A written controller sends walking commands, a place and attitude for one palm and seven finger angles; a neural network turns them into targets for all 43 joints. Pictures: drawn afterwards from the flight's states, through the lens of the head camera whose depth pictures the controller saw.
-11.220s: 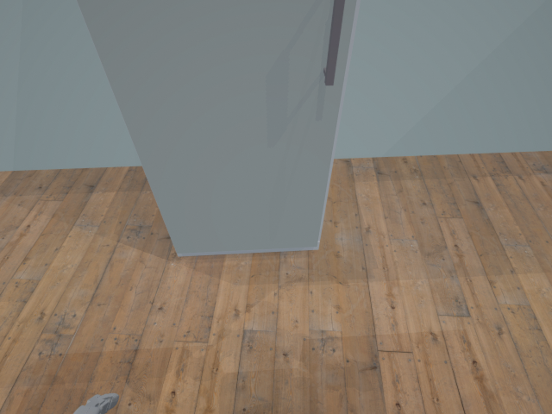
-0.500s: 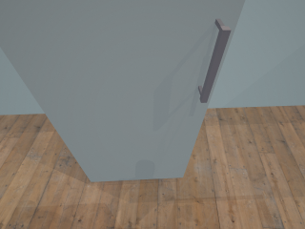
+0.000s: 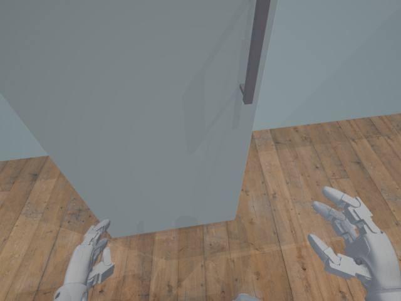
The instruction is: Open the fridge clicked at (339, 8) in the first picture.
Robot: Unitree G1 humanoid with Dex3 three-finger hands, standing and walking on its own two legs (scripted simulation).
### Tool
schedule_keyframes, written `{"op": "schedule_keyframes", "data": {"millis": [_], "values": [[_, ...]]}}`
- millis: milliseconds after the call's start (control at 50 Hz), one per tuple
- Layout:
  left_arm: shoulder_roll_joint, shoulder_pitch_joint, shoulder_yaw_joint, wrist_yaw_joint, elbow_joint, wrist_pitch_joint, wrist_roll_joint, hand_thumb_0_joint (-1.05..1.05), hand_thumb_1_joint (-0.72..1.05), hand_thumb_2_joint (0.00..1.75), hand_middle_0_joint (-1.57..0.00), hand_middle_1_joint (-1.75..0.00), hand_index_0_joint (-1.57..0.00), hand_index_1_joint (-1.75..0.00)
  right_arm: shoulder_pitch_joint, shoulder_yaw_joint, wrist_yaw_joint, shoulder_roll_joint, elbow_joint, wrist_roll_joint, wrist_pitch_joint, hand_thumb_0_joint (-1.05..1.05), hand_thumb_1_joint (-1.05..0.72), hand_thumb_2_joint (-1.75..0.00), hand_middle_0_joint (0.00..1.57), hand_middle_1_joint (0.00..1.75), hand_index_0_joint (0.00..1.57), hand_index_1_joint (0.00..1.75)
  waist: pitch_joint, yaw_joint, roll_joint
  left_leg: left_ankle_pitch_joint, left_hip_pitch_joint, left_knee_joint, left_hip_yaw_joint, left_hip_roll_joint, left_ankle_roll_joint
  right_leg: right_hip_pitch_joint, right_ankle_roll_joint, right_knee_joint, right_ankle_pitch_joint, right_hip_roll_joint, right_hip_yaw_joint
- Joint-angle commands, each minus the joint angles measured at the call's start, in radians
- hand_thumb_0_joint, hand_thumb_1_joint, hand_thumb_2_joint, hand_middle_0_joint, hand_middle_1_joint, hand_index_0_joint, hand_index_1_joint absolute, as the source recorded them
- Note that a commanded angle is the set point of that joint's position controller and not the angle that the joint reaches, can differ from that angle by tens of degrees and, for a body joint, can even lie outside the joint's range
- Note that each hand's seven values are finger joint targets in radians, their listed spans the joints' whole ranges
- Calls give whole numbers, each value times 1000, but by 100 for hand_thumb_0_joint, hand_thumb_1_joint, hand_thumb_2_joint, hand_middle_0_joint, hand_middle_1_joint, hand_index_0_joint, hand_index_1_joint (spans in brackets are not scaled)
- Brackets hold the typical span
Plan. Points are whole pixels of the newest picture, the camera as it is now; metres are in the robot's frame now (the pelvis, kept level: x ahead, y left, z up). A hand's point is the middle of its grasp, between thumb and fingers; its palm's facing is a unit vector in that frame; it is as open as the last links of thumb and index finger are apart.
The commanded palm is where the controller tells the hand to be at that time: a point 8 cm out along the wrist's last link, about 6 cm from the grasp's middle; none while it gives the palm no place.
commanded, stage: raise the hand to about handle height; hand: right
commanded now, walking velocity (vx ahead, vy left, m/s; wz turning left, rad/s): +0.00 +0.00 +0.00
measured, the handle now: (251, 51) +0.54 -0.10 +0.23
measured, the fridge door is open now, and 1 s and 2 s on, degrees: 0 0 0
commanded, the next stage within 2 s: move the hooked fingers beside the handle in 1.54 s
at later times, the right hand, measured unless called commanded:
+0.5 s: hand (372, 192) +0.26 -0.26 +0.15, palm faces -0.08 +0.99 -0.09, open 12.4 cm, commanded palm +0.23 -0.30 +0.17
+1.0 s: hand out of the picture +0.29 -0.29 +0.24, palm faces -0.03 +0.99 -0.14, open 14.0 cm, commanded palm +0.27 -0.33 +0.26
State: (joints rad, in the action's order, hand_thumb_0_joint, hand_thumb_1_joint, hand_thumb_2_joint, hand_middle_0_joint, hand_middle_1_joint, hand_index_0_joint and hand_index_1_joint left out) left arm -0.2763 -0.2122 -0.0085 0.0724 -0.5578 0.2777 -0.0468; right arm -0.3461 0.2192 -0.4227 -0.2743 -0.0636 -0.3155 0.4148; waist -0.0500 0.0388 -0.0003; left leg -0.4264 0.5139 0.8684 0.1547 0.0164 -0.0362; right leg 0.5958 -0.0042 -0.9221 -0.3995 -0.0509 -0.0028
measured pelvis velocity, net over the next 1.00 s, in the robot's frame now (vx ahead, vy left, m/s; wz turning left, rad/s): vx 0.03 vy -0.01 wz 0.01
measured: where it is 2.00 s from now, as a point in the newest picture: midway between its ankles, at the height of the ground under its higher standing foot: outside the picture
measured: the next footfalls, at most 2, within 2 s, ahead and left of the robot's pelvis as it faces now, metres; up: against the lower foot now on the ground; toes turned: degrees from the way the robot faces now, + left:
none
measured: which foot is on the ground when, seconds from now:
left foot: down 0.00-1.00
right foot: down 0.00-1.00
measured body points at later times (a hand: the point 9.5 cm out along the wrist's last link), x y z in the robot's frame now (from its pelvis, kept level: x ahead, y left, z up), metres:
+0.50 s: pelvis +0.02 -0.03 +0.03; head +0.01 -0.03 +0.48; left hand +0.19 +0.22 -0.02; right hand +0.26 -0.31 +0.16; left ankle +0.02 +0.10 -0.69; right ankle +0.04 -0.11 -0.69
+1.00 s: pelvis +0.03 -0.01 +0.05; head +0.01 +0.00 +0.50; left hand +0.22 +0.20 -0.02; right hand +0.29 -0.34 +0.25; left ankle +0.02 +0.10 -0.69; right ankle +0.04 -0.11 -0.69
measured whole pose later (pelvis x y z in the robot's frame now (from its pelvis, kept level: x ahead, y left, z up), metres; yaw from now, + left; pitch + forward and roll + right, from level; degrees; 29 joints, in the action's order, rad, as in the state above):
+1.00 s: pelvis +0.03 -0.01 +0.05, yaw +0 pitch -3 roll +1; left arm -0.27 -0.22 -0.11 0.09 -0.61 0.25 -0.08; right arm 0.13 0.48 -0.57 -0.53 -0.11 -0.35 -0.15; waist 0.00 0.06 -0.05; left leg -0.26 0.13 0.45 0.12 0.02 -0.01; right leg 0.20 -0.02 -0.50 -0.25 -0.01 -0.04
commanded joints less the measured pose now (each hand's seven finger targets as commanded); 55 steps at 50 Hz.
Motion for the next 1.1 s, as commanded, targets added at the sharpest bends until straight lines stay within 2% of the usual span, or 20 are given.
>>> {"op": "schedule_keyframes", "data": {"millis": [0,60,80,160,180,240,260,280,320,360,420,480,540,620,660,740,800,840,1020,1080], "values": [[-116,43,36,18,123,68,-12,0,90,90,-20,-30,-20,-30,204,87,-24,-230,208,-8,-45,0,-22,-61,25,74,25,74,-117,-52,-108,3,-39,-260,-161,-3,20,-148,-28,223,60,31,35],[-107,63,27,14,132,73,-7,0,90,90,-20,-30,-20,-30,139,184,-14,-266,163,-42,-118,0,-15,-58,25,78,25,78,-146,-8,-57,77,-123,-268,-130,-10,18,-168,-23,263,126,29,40],[-100,67,20,11,137,76,-8,0,90,90,-20,-30,-20,-30,146,172,-13,-234,195,-60,-125,0,-13,-57,25,80,25,80,-149,-11,-54,111,-133,-270,-116,-10,21,-182,-22,276,144,32,37],[-105,64,14,3,131,100,-3,0,90,90,-20,-30,-20,-30,149,195,-7,-236,203,-81,-150,0,-4,-53,26,86,26,86,-134,-1,-15,165,-161,-283,-98,-19,22,-209,-21,308,182,31,36],[-108,61,15,1,130,106,-7,0,90,90,-20,-30,-20,-30,163,195,-11,-243,221,-78,-153,0,-1,-52,26,87,26,87,-136,-4,-40,181,-161,-287,-101,-16,23,-222,-21,313,192,31,31],[-116,48,18,5,118,117,-11,0,90,90,-20,-30,-20,-30,193,189,-26,-243,210,-71,-177,0,6,-49,27,92,27,92,-120,-18,-16,166,-148,-307,-94,-18,29,-246,-24,332,173,29,31],[-118,47,15,7,115,120,-10,0,90,90,-20,-30,-20,-30,222,187,-33,-250,217,-71,-186,0,8,-48,27,93,27,93,-95,-16,-21,179,-161,-313,-93,-20,24,-254,-24,340,185,28,33],[-119,51,14,9,114,124,-12,0,90,90,-20,-30,-20,-30,264,187,-37,-261,253,-70,-191,0,10,-47,27,94,27,94,-117,-17,-65,190,-167,-315,-91,-18,24,-283,-25,351,190,29,35],[-116,51,14,16,112,132,-13,0,90,90,-20,-30,-20,-30,310,198,-31,-283,298,-57,-204,0,15,-45,27,98,27,98,-145,-16,-90,188,-177,-320,-78,-21,22,-332,-24,373,193,25,45],[-117,52,9,19,105,135,-10,0,90,90,-20,-30,-20,-30,325,223,-21,-307,292,-57,-219,0,20,-43,28,100,28,100,-120,-8,-75,203,-202,-339,-76,-23,19,-344,-23,394,206,24,51],[-113,57,4,23,102,132,-13,0,90,90,-20,-30,-20,-30,373,237,-14,-324,301,-49,-246,0,27,-40,28,105,28,105,-117,-3,-113,222,-217,-354,-68,-23,16,-389,-18,430,220,22,60],[-114,63,-4,24,98,115,-16,0,90,90,-20,-30,-20,-30,408,246,-27,-334,252,-51,-292,0,34,-37,29,110,29,110,-68,0,-96,244,-240,-383,-69,-27,14,-393,-17,457,233,25,58],[-111,73,-10,25,106,103,-19,0,90,90,-20,-30,-20,-30,471,253,-40,-352,256,-47,-335,0,41,-34,29,114,29,114,-77,1,-125,254,-253,-399,-69,-25,14,-426,-16,474,238,28,62],[-107,84,-19,22,112,87,-20,0,90,90,-20,-30,-20,-30,526,278,-63,-386,248,-52,-384,0,50,-30,30,120,30,120,-92,6,-114,300,-283,-421,-71,-27,12,-460,-17,483,281,31,57],[-109,87,-25,20,110,76,-20,0,90,90,-20,-30,-20,-30,547,291,-74,-410,234,-55,-402,0,50,-30,30,120,30,120,-87,9,-82,312,-299,-435,-74,-30,10,-465,-19,486,295,32,55],[-106,106,-32,21,115,62,-25,0,90,90,-20,-30,-20,-30,629,323,-89,-454,217,-59,-440,0,50,-30,30,120,30,120,-98,11,-127,302,-295,-451,-76,-24,11,-487,-19,499,281,39,56],[-109,113,-35,23,111,48,-30,0,90,90,-20,-30,-20,-30,690,338,-106,-485,183,-63,-465,0,50,-30,30,120,30,120,-98,5,-80,295,-308,-472,-81,-24,12,-488,-24,505,267,42,54],[-108,120,-38,25,114,45,-32,0,90,90,-20,-30,-20,-30,733,343,-117,-503,188,-60,-476,0,50,-30,30,120,30,120,-118,5,-112,313,-314,-470,-80,-22,10,-509,-24,505,288,45,54],[-117,131,-42,21,117,22,-45,0,90,90,-20,-30,-20,-30,849,389,-156,-601,84,-59,-545,0,50,-30,30,120,30,120,-107,9,-94,311,-323,-498,-95,-12,14,-510,-31,512,278,53,44],[-126,126,-35,8,119,14,-48,0,90,90,-20,-30,-20,-30,762,365,-175,-554,7,-67,-570,0,50,-30,30,120,30,120,-93,10,-26,353,-326,-490,-107,-2,20,-479,-31,491,299,52,35]]}}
